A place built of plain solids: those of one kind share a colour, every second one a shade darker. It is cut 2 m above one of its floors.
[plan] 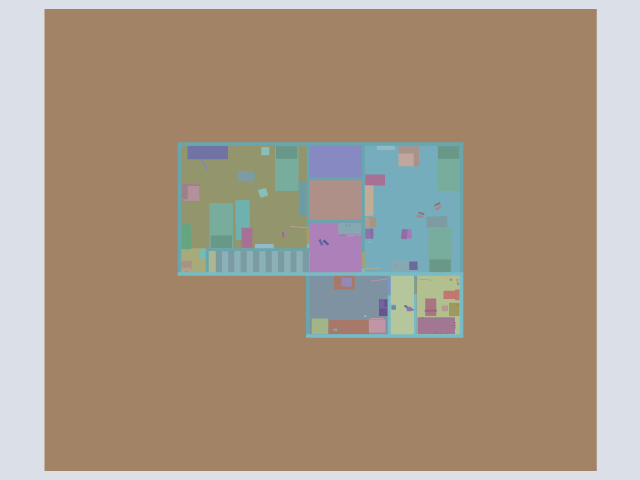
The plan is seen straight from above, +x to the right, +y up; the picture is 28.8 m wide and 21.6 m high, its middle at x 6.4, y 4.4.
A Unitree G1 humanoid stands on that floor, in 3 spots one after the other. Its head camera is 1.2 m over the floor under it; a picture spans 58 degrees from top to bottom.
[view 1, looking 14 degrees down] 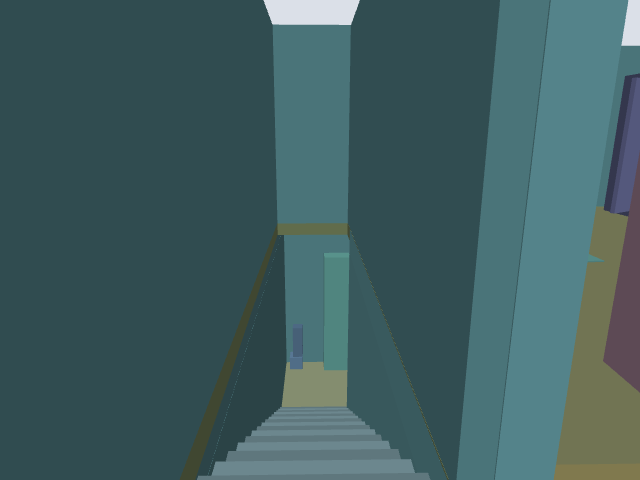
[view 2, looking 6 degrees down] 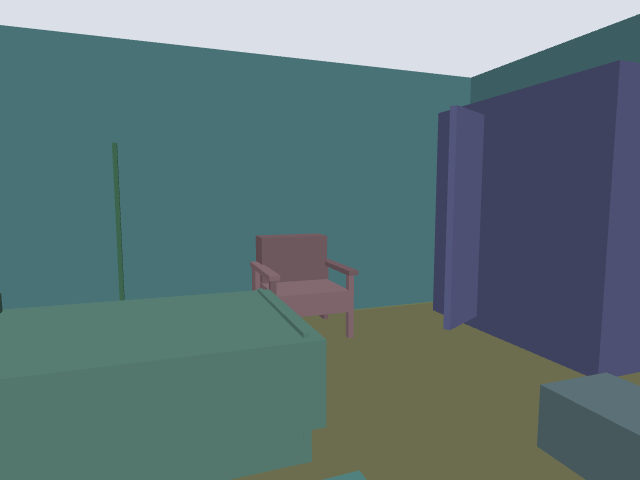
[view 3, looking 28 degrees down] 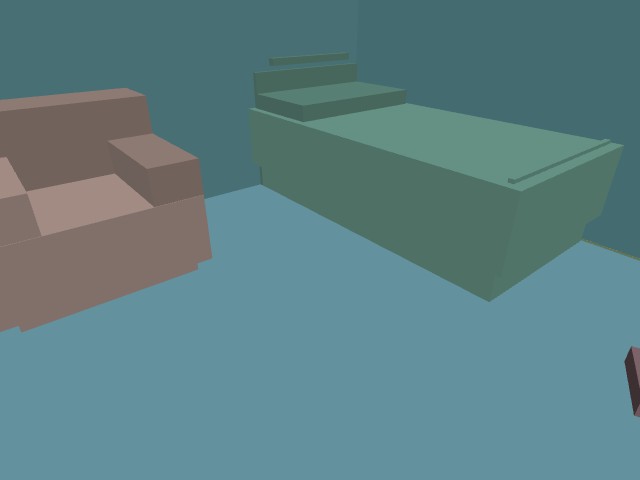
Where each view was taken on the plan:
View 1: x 7.13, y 3.42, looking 179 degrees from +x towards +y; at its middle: wall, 7.19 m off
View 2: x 4.17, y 5.42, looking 160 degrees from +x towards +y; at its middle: armchair_frame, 3.99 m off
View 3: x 10.07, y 5.88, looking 51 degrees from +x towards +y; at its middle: upper_floor_parlour_chamber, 2.56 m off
